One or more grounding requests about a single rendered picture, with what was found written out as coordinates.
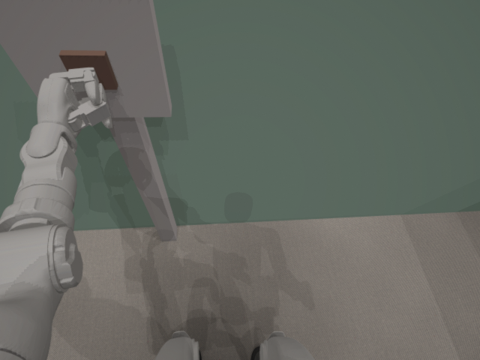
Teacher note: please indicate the panel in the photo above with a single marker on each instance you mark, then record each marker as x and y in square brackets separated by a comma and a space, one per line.
[33, 33]

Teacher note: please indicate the left robot forearm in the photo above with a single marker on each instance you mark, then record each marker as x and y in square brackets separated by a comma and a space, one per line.
[47, 191]

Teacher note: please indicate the right robot shin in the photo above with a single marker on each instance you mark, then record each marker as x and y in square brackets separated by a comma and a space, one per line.
[276, 334]

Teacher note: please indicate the robot left thigh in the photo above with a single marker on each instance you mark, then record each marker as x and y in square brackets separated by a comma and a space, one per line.
[179, 348]

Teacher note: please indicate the button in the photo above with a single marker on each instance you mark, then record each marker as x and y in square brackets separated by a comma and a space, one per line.
[96, 59]

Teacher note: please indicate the robot left upper arm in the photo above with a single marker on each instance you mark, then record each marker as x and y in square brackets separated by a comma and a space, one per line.
[37, 266]

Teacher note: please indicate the robot left hand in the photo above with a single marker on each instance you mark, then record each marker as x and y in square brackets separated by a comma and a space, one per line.
[57, 103]

